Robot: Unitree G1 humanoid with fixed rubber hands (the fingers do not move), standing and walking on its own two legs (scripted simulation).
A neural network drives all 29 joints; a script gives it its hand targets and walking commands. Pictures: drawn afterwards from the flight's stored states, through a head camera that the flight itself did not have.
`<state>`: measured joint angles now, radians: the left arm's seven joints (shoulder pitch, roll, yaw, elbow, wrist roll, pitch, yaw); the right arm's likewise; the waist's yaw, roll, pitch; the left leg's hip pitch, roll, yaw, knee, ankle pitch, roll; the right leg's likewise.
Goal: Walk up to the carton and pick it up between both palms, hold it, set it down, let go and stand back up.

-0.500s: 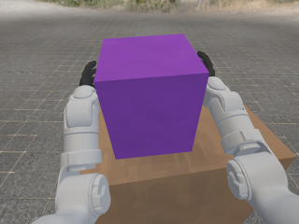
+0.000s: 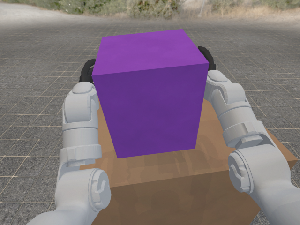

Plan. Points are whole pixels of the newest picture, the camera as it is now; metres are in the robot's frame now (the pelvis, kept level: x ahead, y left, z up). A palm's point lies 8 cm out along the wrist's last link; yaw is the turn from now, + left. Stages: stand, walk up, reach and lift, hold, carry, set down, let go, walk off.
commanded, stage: hold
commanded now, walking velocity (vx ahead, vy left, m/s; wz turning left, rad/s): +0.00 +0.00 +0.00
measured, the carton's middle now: (149, 94) +0.37 +0.00 +0.23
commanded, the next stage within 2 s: none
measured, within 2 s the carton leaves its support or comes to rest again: neither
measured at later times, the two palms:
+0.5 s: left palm (89, 87) +0.37 +0.15 +0.26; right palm (206, 73) +0.38 -0.15 +0.28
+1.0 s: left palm (89, 87) +0.37 +0.15 +0.26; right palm (207, 73) +0.38 -0.15 +0.28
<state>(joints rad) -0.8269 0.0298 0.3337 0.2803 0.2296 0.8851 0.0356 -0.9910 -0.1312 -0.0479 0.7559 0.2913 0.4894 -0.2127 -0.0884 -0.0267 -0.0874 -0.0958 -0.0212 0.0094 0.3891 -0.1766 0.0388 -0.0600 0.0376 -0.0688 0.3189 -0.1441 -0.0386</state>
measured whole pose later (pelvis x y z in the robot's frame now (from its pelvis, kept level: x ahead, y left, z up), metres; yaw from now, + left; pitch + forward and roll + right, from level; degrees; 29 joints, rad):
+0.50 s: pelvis +0.00 -0.01 +0.00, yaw +1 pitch -6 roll -1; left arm -0.84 0.05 0.34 0.31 0.21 0.88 0.03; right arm -1.01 -0.14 -0.02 0.76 0.32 0.51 -0.24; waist -0.09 -0.03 -0.10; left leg -0.12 -0.02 -0.01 0.40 -0.18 0.03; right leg -0.07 0.05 -0.07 0.32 -0.15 -0.05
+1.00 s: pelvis +0.01 -0.01 +0.00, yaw +0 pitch -6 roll -1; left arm -0.80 0.04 0.33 0.24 0.21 0.92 0.02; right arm -0.98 -0.16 0.02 0.68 0.36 0.56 -0.26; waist -0.10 -0.01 -0.10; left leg -0.10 -0.02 -0.01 0.40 -0.20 0.03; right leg -0.05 0.05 -0.06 0.31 -0.16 -0.05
